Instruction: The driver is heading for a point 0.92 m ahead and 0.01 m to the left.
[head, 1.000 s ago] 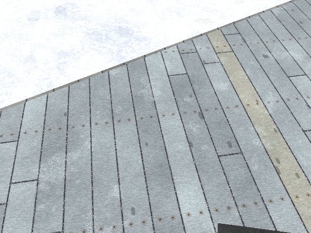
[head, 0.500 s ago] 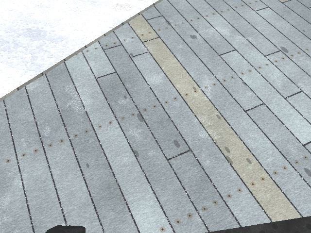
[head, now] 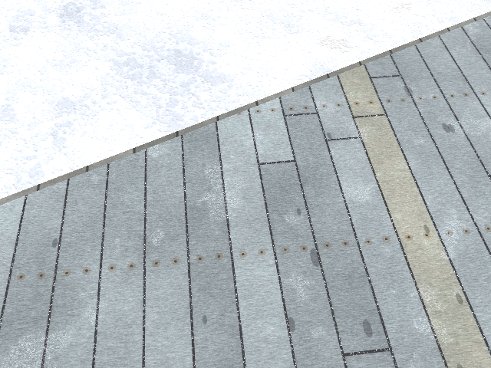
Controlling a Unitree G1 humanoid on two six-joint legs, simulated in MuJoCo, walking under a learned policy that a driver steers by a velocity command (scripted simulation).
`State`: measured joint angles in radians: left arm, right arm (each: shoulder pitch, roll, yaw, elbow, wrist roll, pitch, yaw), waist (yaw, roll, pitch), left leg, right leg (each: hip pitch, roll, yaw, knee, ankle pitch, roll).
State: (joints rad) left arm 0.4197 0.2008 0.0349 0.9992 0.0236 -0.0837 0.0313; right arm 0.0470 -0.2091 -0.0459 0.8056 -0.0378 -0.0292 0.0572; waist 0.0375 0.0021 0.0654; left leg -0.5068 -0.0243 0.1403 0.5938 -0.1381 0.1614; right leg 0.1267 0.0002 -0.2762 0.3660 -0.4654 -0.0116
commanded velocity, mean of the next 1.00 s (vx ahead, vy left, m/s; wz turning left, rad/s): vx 0.50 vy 0.00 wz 0.19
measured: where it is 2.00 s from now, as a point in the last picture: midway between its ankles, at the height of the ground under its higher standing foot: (232, 226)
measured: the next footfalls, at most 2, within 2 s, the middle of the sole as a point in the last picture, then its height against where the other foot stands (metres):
left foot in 0.02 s outside the picture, level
right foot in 0.58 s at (288, 344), level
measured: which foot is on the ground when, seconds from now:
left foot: up 0.00-0.00, down 0.02-0.60, up 0.62-1.00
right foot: down 0.00-0.02, up 0.04-0.56, down 0.58-1.00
